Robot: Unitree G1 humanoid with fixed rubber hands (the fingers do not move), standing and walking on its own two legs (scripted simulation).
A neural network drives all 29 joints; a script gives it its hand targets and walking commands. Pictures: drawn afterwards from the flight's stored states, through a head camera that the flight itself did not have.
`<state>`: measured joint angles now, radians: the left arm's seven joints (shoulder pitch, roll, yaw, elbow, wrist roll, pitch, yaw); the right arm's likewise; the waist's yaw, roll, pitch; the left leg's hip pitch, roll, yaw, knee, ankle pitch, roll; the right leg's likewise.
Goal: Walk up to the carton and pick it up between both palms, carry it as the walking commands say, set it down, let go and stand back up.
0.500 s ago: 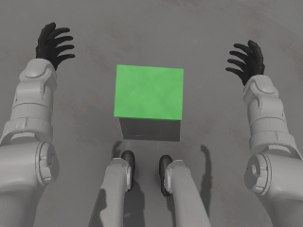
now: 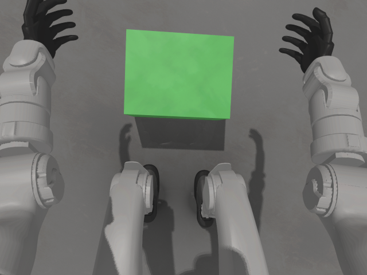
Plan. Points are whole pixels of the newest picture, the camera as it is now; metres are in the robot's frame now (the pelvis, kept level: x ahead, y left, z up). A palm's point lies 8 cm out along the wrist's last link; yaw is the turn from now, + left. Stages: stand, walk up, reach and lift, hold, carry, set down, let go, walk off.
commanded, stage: reach and lift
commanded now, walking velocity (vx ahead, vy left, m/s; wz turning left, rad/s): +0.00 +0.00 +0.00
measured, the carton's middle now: (178, 81) +0.52 +0.01 -0.42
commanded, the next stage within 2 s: none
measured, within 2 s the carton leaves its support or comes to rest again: neither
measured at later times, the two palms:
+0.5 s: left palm (81, 64) +0.52 +0.24 -0.26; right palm (270, 77) +0.51 -0.22 -0.26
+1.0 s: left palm (98, 77) +0.51 +0.24 -0.35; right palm (253, 89) +0.49 -0.21 -0.36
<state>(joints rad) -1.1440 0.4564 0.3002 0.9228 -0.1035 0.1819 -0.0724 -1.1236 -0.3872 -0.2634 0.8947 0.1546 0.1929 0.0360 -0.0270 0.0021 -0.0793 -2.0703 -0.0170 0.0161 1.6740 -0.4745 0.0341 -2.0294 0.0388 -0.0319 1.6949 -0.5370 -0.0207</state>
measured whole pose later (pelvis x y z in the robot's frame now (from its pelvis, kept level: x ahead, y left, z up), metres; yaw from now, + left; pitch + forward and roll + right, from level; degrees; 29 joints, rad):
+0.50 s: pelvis -0.02 +0.00 -0.11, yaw +0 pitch +44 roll -1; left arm -1.33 0.49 0.21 1.06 -0.15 0.13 -0.02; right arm -1.28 -0.41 -0.19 1.01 0.19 0.14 -0.03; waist -0.02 -0.01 0.16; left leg -2.29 0.00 0.04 2.06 -0.53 0.05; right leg -2.25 0.04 -0.04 2.09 -0.60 -0.01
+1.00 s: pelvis -0.03 +0.00 -0.16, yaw +0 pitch +32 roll +0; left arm -1.47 0.51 0.07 1.16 -0.29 0.05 0.05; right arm -1.42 -0.46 -0.09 1.11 0.27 0.07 -0.07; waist 0.00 0.00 0.52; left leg -2.27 0.02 0.07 2.27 -0.55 0.07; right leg -2.23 0.01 -0.04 2.30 -0.62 -0.03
